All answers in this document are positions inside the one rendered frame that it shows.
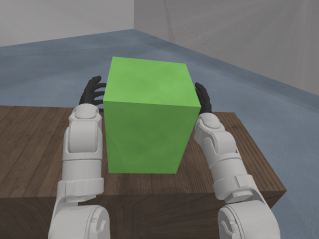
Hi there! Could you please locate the right robot hand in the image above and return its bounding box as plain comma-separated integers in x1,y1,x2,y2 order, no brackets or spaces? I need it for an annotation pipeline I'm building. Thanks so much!
195,82,212,115

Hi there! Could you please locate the left robot forearm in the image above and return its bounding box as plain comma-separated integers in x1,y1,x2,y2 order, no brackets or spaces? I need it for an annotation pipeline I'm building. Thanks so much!
48,103,104,239

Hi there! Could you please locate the pedestal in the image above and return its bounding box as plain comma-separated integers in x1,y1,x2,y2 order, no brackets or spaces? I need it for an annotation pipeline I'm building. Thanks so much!
0,105,287,239

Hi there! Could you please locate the right robot forearm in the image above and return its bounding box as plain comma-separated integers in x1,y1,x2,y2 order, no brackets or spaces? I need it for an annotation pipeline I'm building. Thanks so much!
193,112,281,237

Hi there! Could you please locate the robot right upper arm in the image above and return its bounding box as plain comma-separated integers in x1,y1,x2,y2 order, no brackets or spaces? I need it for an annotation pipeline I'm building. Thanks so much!
217,200,281,239

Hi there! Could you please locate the carton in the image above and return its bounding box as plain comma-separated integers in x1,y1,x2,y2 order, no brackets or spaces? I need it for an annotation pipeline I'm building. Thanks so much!
103,56,201,174

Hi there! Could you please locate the robot left upper arm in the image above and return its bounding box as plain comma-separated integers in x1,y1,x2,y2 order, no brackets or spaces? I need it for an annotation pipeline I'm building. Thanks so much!
49,205,111,239

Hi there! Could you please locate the left robot hand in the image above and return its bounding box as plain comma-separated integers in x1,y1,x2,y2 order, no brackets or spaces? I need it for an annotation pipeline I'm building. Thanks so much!
79,75,107,113

